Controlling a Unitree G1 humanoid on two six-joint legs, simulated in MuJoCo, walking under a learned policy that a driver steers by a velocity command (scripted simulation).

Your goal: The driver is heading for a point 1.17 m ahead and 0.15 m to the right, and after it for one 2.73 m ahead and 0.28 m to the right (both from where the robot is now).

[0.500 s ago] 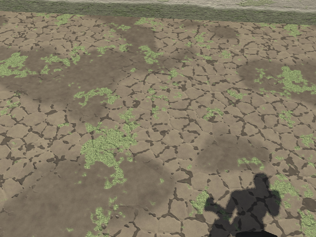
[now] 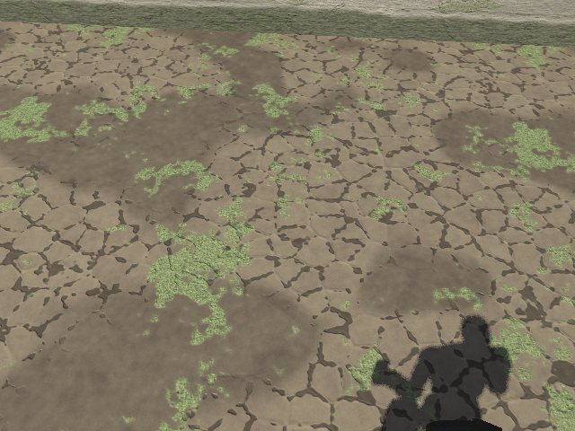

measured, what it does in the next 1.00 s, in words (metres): stands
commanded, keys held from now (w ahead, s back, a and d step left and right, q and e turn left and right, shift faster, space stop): w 1.00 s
